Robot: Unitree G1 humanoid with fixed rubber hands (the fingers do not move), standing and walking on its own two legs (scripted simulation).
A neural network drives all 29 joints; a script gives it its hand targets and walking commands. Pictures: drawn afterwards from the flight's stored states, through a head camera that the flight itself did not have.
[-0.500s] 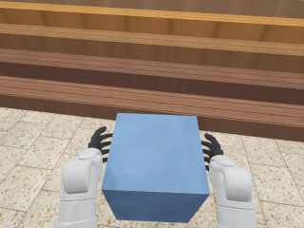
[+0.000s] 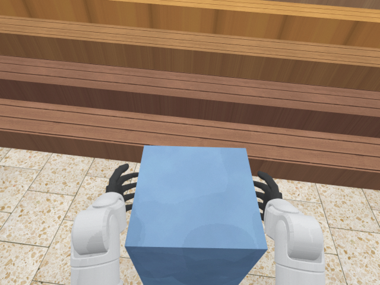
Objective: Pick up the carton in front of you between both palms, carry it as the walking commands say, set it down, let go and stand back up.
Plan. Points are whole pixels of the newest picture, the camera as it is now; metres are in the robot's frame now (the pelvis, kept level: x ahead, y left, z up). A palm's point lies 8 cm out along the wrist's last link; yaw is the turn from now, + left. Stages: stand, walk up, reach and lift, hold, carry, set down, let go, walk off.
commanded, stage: carry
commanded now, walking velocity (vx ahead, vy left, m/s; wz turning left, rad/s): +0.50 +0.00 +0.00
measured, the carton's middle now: (192, 219) +0.27 +0.00 +0.00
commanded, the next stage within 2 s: none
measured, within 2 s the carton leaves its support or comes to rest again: neither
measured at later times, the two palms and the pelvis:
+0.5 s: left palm (141, 100) +0.59 +0.14 +0.08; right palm (243, 101) +0.61 -0.15 +0.07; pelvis +0.33 -0.03 +0.00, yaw +4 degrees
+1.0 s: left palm (139, 16) +1.03 +0.20 +0.15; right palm (215, 21) +1.02 -0.09 +0.15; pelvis +0.63 +0.05 +0.00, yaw +2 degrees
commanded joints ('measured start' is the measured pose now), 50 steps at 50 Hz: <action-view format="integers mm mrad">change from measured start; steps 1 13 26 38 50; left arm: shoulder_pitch -491 -378 -461 -936 -1402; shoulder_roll -948 -879 -925 -590 -856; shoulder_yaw -762 -733 -772 -662 -462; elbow -77 -32 -133 3 338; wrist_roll -407 -370 -449 -464 -482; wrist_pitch -25 -2 -45 60 106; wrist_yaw -255 -252 -273 -191 -147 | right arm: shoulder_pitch -604 -483 -524 -974 -1563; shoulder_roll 934 842 920 566 835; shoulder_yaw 736 706 750 607 452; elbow -182 -113 -180 -40 166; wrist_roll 447 404 398 456 550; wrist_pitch -44 -15 -69 48 87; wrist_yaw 253 270 230 177 171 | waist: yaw -8 7 23 -54 -38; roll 102 156 -104 125 99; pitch -293 -179 -287 -360 -432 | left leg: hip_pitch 390 389 -320 371 485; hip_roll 277 169 68 139 209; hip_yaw -316 -43 -176 -326 -317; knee -242 -7 455 0 -32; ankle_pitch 133 582 -3 -83 470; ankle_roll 61 -8 -84 8 151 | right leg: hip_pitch -164 172 607 249 -234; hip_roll -34 100 -198 7 37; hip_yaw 20 -196 63 -136 43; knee -121 -647 -892 -162 -118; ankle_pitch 87 273 379 257 30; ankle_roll -1 -34 -131 -22 -33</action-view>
